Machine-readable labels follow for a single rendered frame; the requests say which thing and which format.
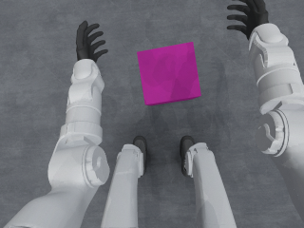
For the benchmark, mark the robot left forearm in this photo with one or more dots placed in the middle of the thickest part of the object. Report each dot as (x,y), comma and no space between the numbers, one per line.
(83,108)

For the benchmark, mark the right robot foot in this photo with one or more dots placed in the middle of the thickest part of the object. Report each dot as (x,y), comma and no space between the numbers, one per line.
(185,143)

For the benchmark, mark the right robot hand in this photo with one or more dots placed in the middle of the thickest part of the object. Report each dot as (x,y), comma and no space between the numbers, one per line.
(256,15)

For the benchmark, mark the right robot upper arm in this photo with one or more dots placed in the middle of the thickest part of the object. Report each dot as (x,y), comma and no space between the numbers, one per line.
(280,134)

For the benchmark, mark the robot right forearm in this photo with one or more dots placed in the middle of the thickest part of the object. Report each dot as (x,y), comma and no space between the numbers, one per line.
(276,71)

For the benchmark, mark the left robot upper arm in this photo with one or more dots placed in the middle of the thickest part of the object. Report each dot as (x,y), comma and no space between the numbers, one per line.
(75,175)

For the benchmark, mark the robot left shin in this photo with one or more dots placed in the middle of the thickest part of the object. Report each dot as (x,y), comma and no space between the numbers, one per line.
(129,146)

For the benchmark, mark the left robot hand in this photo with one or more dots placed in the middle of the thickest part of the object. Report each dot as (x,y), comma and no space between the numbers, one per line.
(84,48)

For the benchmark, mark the carton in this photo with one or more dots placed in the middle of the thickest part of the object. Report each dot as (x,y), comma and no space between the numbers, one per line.
(169,74)

